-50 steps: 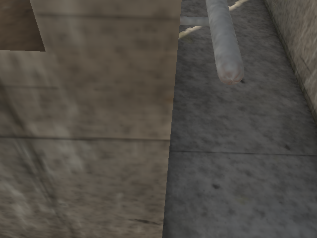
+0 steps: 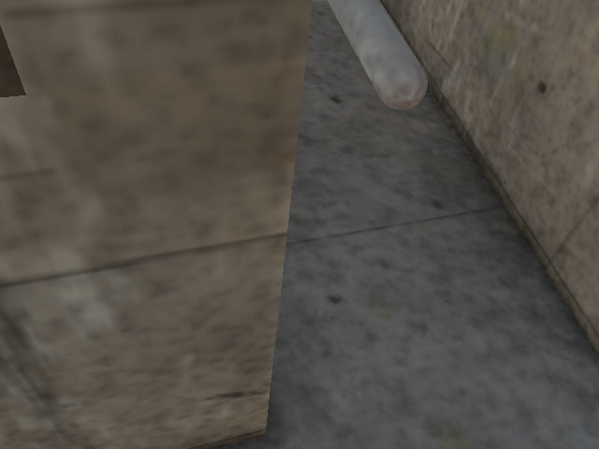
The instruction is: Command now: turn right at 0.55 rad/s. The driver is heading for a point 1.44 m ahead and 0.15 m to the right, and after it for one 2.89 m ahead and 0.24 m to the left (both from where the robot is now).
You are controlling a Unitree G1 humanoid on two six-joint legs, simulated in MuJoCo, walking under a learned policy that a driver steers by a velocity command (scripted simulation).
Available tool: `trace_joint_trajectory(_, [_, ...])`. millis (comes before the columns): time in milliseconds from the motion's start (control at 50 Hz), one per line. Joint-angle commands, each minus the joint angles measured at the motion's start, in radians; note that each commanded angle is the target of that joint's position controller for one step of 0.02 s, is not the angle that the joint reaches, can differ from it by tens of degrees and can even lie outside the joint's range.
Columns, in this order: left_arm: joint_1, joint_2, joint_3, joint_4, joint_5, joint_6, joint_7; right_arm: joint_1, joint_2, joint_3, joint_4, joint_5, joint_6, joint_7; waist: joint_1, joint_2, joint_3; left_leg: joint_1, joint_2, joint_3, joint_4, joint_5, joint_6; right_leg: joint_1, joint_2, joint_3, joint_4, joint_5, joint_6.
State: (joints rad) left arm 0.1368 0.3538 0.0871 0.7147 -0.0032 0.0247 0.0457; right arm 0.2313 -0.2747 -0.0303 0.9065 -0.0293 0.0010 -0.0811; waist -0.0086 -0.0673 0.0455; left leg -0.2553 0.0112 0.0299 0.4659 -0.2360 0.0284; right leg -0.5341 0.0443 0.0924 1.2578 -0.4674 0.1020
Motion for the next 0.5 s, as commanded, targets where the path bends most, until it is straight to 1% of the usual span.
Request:
trace_joint_trajectory(20, [-0.082,0.045,0.007,-0.119,-0.008,-0.002,-0.003,0.024,-0.174,-0.027,-0.069,0.004,-0.015,-0.027,-0.026,0.177,-0.083,0.161,0.259,-0.161,-0.143,0.449,0.209,-0.069,-0.023,-0.009,0.010,0.053,0.019])
trace_joint_trajectory(40, [-0.093,0.049,0.007,-0.126,-0.011,0.002,-0.004,0.049,-0.188,-0.032,-0.073,0.001,-0.013,-0.031,-0.037,0.171,-0.077,0.183,0.291,-0.192,-0.156,0.403,0.224,-0.078,-0.025,0.002,-0.025,0.049,0.017])
trace_joint_trajectory(80, [-0.098,0.045,0.007,-0.149,-0.007,0.012,-0.006,0.042,-0.198,-0.036,-0.090,0.005,-0.008,-0.038,-0.036,0.171,-0.077,0.213,0.333,-0.215,-0.176,0.363,0.240,-0.077,-0.038,0.009,-0.081,0.042,0.016])
trace_joint_trajectory(120, [-0.100,0.037,0.006,-0.167,-0.004,0.026,-0.009,0.029,-0.207,-0.043,-0.111,0.004,-0.005,-0.038,-0.037,0.181,-0.071,0.227,0.353,-0.203,-0.195,0.310,0.238,-0.073,-0.055,-0.004,-0.148,0.049,0.015])
trace_joint_trajectory(140, [-0.104,0.038,0.006,-0.171,-0.006,0.037,-0.009,0.033,-0.215,-0.048,-0.114,0.008,-0.005,-0.036,-0.043,0.172,-0.057,0.223,0.368,-0.215,-0.208,0.261,0.237,-0.074,-0.065,0.004,-0.174,0.060,0.014])
trace_joint_trajectory(160, [-0.109,0.035,0.007,-0.183,-0.002,0.039,-0.010,0.034,-0.226,-0.055,-0.119,0.011,-0.004,-0.036,-0.042,0.183,-0.048,0.226,0.372,-0.206,-0.217,0.241,0.234,-0.073,-0.073,-0.003,-0.201,0.065,0.015])
trace_joint_trajectory(180, [-0.109,0.030,0.006,-0.191,-0.001,0.041,-0.013,0.036,-0.232,-0.060,-0.122,0.010,-0.004,-0.037,-0.046,0.188,-0.053,0.224,0.374,-0.189,-0.224,0.224,0.229,-0.061,-0.084,-0.012,-0.227,0.070,0.015])
trace_joint_trajectory(200, [-0.102,0.034,0.010,-0.192,-0.004,0.044,-0.015,0.039,-0.235,-0.063,-0.127,0.005,-0.007,-0.033,-0.047,0.202,-0.060,0.222,0.370,-0.166,-0.227,0.192,0.226,-0.041,-0.094,-0.020,-0.259,0.087,0.015])
trace_joint_trajectory(220, [-0.104,0.027,0.008,-0.199,-0.004,0.044,-0.023,0.043,-0.237,-0.066,-0.135,0.002,-0.012,-0.029,-0.059,0.217,-0.064,0.213,0.358,-0.129,-0.232,0.189,0.212,-0.016,-0.099,-0.039,-0.286,0.097,0.013])
trace_joint_trajectory(240, [-0.097,0.026,0.013,-0.205,-0.005,0.044,-0.030,0.035,-0.249,-0.075,-0.137,0.005,-0.015,-0.021,-0.057,0.239,-0.072,0.200,0.345,-0.100,-0.225,0.169,0.196,0.009,-0.107,-0.042,-0.325,0.095,0.010])
trace_joint_trajectory(260, [-0.099,0.026,0.012,-0.210,-0.006,0.050,-0.037,0.021,-0.251,-0.075,-0.146,0.006,-0.020,-0.015,-0.061,0.228,-0.082,0.175,0.350,-0.080,-0.221,0.170,0.190,0.045,-0.114,-0.055,-0.354,0.098,0.002])
trace_joint_trajectory(280, [-0.085,0.026,0.014,-0.209,-0.009,0.056,-0.043,-0.002,-0.257,-0.076,-0.156,0.003,-0.016,-0.008,-0.052,0.226,-0.078,0.144,0.348,-0.056,-0.222,0.168,0.180,0.087,-0.115,-0.074,-0.400,0.089,-0.008])
trace_joint_trajectory(300, [-0.080,0.024,0.014,-0.214,-0.008,0.058,-0.048,-0.016,-0.266,-0.080,-0.162,0.004,-0.013,-0.005,-0.050,0.230,-0.078,0.122,0.347,-0.036,-0.218,0.174,0.170,0.122,-0.110,-0.098,-0.444,0.092,-0.020])
trace_joint_trajectory(320, [-0.069,0.029,0.016,-0.215,-0.004,0.056,-0.052,-0.021,-0.280,-0.084,-0.160,-0.001,-0.009,-0.003,-0.047,0.244,-0.089,0.115,0.342,-0.010,-0.200,0.181,0.159,0.165,-0.105,-0.119,-0.501,0.094,-0.033])
trace_joint_trajectory(340, [-0.062,0.028,0.015,-0.221,-0.001,0.054,-0.059,-0.019,-0.286,-0.088,-0.157,0.004,-0.005,-0.004,-0.047,0.242,-0.092,0.114,0.345,-0.001,-0.189,0.188,0.142,0.188,-0.095,-0.140,-0.561,0.107,-0.053])
trace_joint_trajectory(360, [-0.045,0.027,0.016,-0.212,0.000,0.053,-0.071,-0.025,-0.292,-0.090,-0.155,0.006,0.004,-0.003,-0.039,0.229,-0.091,0.115,0.349,0.012,-0.165,0.198,0.128,0.209,-0.079,-0.174,-0.626,0.134,-0.080])
trace_joint_trajectory(380, [-0.007,0.024,0.020,-0.203,0.000,0.053,-0.078,-0.031,-0.290,-0.091,-0.154,0.015,0.005,-0.007,-0.013,0.225,-0.101,0.097,0.343,0.031,-0.125,0.193,0.102,0.263,-0.065,-0.194,-0.722,0.201,-0.109])
trace_joint_trajectory(400, [0.046,0.038,0.029,-0.180,-0.007,0.061,-0.076,-0.024,-0.267,-0.085,-0.146,0.023,0.006,-0.007,0.012,0.212,-0.109,0.061,0.323,0.046,-0.070,0.160,0.072,0.330,-0.040,-0.196,-0.796,0.223,-0.141])
trace_joint_trajectory(420, [0.147,0.090,0.051,-0.139,-0.015,0.070,-0.075,0.028,-0.217,-0.076,-0.133,0.020,0.001,0.002,0.041,0.130,-0.124,-0.046,0.272,0.099,0.078,0.037,0.009,0.465,-0.049,-0.126,-0.863,0.340,-0.193])
trace_joint_trajectory(440, [0.221,0.209,0.079,-0.125,-0.018,0.073,-0.060,0.045,-0.133,-0.052,-0.161,-0.028,0.002,0.016,0.030,-0.197,-0.104,-0.369,0.116,0.213,0.452,-0.389,-0.088,0.631,-0.253,0.181,-0.854,0.786,-0.302])
trace_joint_trajectory(460, [0.195,0.284,0.089,-0.145,0.026,0.051,-0.060,-0.056,-0.122,-0.050,-0.233,-0.017,-0.010,0.015,0.042,-0.228,-0.163,-0.470,0.030,0.059,0.696,-0.460,-0.119,0.483,-0.353,0.358,-0.936,0.687,-0.487])
trace_joint_trajectory(480, [0.127,0.242,0.082,-0.165,0.018,0.012,-0.056,-0.100,-0.179,-0.067,-0.241,0.018,-0.017,0.020,0.031,-0.141,-0.128,-0.470,0.046,-0.024,0.763,-0.375,-0.097,0.427,-0.319,0.310,-0.982,0.513,-0.468])
trace_joint_trajectory(500, [0.057,0.204,0.070,-0.163,0.004,-0.002,-0.048,-0.092,-0.211,-0.077,-0.229,0.028,-0.023,0.021,-0.013,-0.120,-0.083,-0.477,0.054,-0.042,0.746,-0.265,-0.076,0.394,-0.261,0.233,-0.987,0.437,-0.406])
